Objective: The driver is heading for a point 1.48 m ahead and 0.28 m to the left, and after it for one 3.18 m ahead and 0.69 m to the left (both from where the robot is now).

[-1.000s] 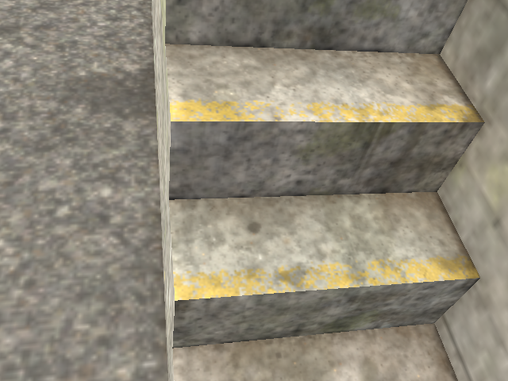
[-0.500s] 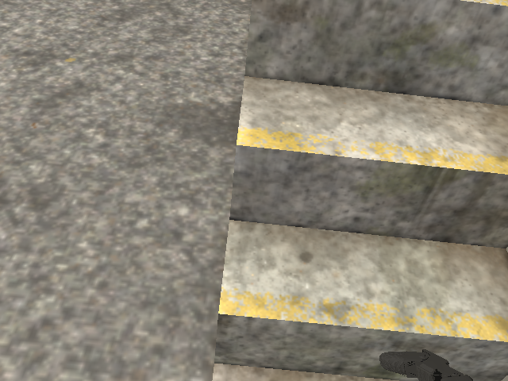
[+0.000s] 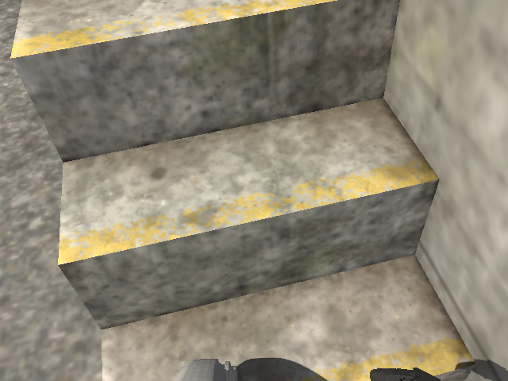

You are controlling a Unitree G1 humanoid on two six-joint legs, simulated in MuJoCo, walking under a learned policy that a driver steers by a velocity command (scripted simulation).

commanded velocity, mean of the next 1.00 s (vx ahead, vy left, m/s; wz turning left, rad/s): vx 0.28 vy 0.10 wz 0.28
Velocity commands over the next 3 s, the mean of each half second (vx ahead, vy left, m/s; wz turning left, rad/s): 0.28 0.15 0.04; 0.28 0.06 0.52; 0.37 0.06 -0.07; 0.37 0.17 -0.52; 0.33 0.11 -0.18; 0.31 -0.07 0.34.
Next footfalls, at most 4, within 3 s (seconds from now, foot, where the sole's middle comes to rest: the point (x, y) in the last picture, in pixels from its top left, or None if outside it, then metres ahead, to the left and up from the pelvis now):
0.24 left None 0.10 0.15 -0.54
0.60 right None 0.20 -0.11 -0.55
1.08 left None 0.15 0.17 -0.55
1.50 right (268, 340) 0.42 0.04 -0.32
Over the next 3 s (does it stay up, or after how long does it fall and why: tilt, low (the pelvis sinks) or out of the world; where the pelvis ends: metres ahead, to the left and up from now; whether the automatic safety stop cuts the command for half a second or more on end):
stays up -0.12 0.09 0.00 its command is cut before an obstacle from the start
